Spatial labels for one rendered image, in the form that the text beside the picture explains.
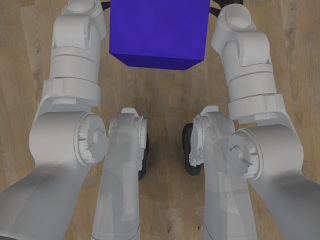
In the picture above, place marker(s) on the left robot hand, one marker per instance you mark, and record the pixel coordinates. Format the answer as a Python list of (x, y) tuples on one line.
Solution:
[(106, 5)]

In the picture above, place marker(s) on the right robot forearm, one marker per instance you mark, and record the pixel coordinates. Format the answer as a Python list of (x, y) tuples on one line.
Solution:
[(245, 56)]

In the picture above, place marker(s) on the robot right upper arm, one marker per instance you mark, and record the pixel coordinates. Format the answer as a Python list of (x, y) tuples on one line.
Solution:
[(270, 158)]

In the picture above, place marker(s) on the carton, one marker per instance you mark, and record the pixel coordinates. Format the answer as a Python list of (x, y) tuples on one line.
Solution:
[(159, 34)]

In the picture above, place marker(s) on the robot left upper arm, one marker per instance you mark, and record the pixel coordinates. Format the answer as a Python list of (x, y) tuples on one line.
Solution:
[(64, 146)]

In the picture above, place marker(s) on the left robot foot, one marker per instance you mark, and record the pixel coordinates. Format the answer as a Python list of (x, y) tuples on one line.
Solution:
[(141, 173)]

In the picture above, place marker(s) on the left robot thigh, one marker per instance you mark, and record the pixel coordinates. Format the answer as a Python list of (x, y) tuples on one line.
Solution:
[(117, 209)]

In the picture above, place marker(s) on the right robot hand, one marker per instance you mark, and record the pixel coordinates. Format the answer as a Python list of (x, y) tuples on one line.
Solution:
[(223, 3)]

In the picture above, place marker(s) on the left robot forearm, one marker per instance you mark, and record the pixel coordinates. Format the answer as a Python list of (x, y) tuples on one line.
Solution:
[(75, 59)]

